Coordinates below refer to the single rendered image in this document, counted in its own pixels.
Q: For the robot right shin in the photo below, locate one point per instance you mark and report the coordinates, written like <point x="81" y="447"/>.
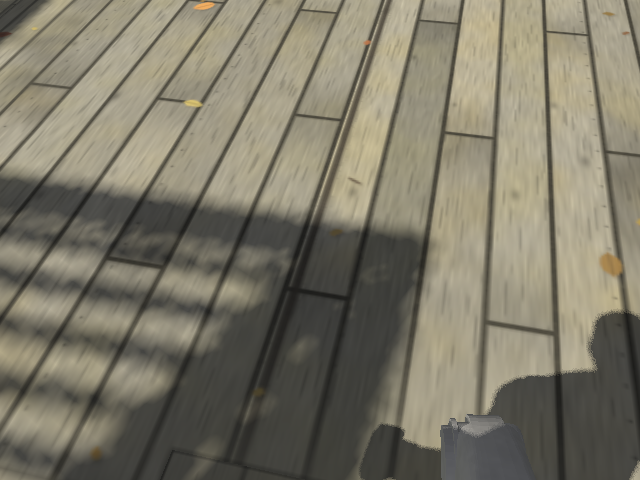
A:
<point x="518" y="430"/>

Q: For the right robot thigh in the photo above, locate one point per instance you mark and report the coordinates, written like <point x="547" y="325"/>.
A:
<point x="483" y="448"/>

